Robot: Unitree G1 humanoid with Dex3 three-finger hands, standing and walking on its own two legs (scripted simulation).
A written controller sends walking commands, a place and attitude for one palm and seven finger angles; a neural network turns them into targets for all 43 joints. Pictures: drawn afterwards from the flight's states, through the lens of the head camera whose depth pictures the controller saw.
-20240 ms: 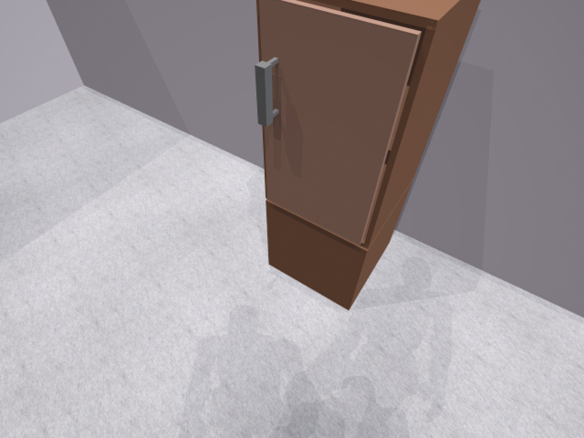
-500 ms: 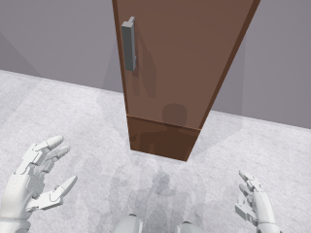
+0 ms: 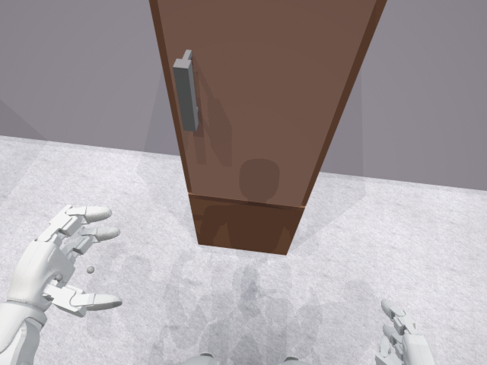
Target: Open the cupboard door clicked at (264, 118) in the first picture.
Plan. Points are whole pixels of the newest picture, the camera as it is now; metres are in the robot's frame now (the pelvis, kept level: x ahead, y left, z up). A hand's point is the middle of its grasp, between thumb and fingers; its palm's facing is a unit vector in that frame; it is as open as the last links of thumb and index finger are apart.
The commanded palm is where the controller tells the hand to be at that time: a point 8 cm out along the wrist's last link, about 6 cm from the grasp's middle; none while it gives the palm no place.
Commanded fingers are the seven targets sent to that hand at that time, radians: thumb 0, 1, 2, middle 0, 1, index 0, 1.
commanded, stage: raise the hand with hooked fingers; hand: left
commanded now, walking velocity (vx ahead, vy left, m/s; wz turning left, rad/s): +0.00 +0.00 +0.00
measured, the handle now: (189, 91) +0.58 +0.15 +0.11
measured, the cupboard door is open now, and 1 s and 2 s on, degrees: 0 0 0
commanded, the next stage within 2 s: move the hooked fingers beside the handle in 1.00 s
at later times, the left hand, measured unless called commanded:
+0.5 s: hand (37, 210) +0.29 +0.30 +0.13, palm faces +0.00 -1.00 -0.05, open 14.0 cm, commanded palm +0.26 +0.34 +0.13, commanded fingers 0.00 -0.50 0.30 -0.30 -1.20 -0.30 -1.20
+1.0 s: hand (58, 208) +0.29 +0.27 +0.13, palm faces -0.02 -1.00 -0.04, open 14.0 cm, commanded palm +0.26 +0.32 +0.13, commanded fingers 0.00 -0.50 0.30 -0.30 -1.20 -0.30 -1.20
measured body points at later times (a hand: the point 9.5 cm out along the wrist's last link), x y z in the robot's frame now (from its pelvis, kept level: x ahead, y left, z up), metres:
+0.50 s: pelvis +0.00 +0.02 +0.02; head +0.03 +0.03 +0.47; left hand +0.28 +0.35 +0.13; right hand +0.17 -0.22 -0.05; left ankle -0.01 +0.08 -0.69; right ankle +0.01 -0.11 -0.69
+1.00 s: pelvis +0.00 +0.00 +0.03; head +0.02 +0.00 +0.48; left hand +0.29 +0.32 +0.13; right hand +0.16 -0.25 -0.05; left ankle -0.01 +0.08 -0.69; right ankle +0.01 -0.11 -0.69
